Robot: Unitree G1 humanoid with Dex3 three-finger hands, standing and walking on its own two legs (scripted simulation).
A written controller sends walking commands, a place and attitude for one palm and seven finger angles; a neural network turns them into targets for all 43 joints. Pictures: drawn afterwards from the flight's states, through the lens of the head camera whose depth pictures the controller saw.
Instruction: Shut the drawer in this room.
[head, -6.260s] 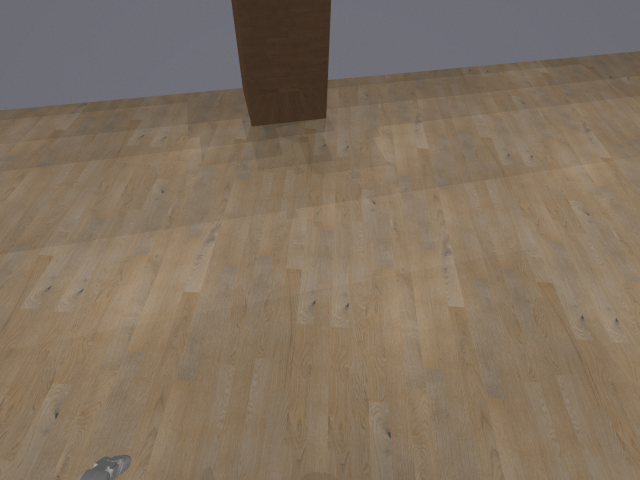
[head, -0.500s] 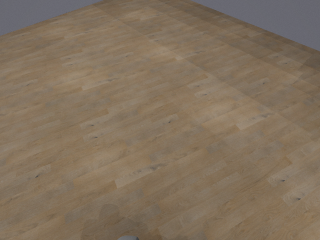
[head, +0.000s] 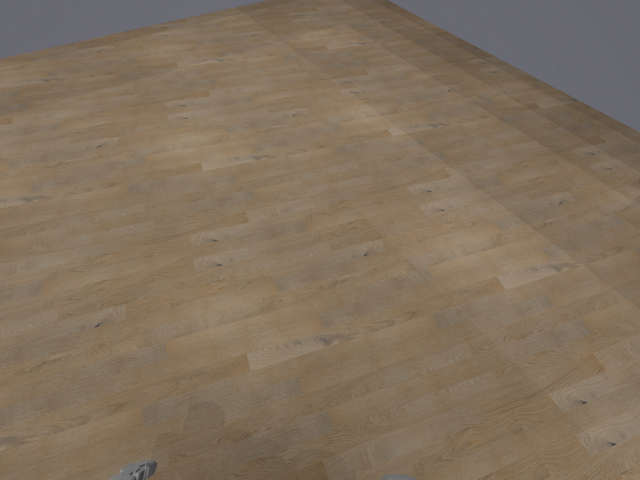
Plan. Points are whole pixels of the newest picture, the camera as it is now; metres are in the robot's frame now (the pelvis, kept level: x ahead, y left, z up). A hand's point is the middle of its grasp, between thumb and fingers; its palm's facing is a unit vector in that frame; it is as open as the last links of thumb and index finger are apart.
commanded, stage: turn or walk to find it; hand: left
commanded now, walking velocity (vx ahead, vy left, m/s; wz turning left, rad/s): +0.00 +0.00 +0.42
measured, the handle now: out of the picture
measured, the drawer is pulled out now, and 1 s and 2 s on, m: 0.26 0.26 0.26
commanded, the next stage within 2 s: none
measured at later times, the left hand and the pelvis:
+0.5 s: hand out of the picture +0.00 +0.14 -0.15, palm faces +0.27 -0.92 -0.27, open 7.3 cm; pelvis -0.02 -0.06 +0.00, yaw +14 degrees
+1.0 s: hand out of the picture -0.10 +0.21 -0.18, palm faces +0.48 -0.85 -0.22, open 7.4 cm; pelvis -0.06 -0.01 +0.00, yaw +26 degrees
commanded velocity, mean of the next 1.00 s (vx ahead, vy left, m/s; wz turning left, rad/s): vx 0.00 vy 0.00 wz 0.42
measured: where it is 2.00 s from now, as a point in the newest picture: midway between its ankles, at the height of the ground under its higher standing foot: outside the picture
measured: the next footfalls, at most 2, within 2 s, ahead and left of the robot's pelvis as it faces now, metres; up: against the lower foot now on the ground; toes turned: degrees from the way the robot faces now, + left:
right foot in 0.16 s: +0.02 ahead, -0.14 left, +0.00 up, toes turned +2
left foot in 0.72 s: -0.05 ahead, +0.08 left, +0.00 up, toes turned +26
